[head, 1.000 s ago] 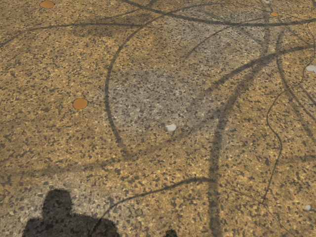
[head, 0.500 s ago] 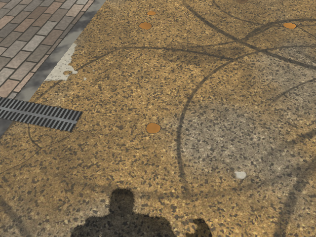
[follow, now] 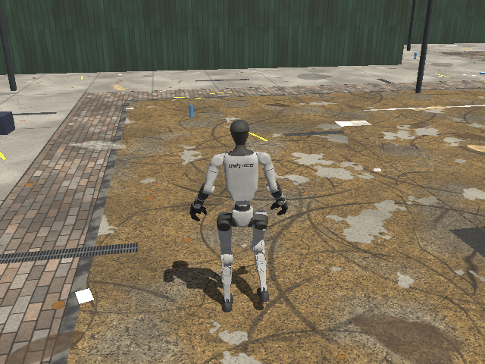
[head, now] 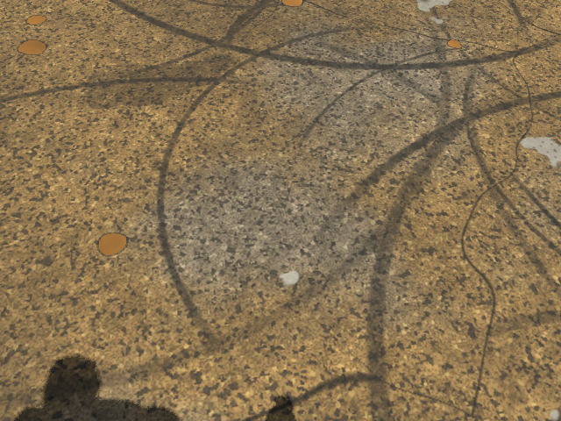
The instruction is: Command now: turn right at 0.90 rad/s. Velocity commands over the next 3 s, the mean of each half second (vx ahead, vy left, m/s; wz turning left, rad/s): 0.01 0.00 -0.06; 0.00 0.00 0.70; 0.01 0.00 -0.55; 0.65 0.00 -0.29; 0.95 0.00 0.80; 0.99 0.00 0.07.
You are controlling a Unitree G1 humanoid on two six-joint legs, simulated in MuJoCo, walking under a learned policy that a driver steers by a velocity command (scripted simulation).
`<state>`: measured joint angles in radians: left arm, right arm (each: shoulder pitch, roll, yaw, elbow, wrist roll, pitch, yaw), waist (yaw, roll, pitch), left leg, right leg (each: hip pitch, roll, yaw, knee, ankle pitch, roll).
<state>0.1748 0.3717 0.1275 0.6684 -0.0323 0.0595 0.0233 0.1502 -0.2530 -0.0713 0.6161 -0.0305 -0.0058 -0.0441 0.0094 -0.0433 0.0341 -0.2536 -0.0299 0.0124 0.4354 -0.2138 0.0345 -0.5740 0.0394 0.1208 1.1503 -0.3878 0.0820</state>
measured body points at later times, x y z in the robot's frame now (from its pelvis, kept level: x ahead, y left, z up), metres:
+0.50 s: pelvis +0.01 -0.04 +0.00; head +0.05 -0.04 +0.45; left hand +0.20 +0.22 -0.09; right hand +0.11 -0.34 -0.12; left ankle -0.01 +0.08 -0.67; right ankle +0.00 -0.17 -0.74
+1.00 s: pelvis +0.02 +0.01 +0.00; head +0.04 +0.05 +0.45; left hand +0.05 +0.34 -0.11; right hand +0.30 -0.17 -0.06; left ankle +0.00 +0.08 -0.74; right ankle +0.13 -0.13 -0.69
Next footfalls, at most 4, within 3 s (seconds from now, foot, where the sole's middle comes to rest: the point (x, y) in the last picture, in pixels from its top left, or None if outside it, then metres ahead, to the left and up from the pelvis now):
0.26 right None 0.04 -0.17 -0.78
0.66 left None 0.04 0.10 -0.78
1.14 right None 0.13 -0.11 -0.78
1.46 left None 0.08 0.13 -0.78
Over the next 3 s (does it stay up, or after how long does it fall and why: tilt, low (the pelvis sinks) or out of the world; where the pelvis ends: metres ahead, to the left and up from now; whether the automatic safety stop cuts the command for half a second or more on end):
stays up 1.07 0.12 -0.02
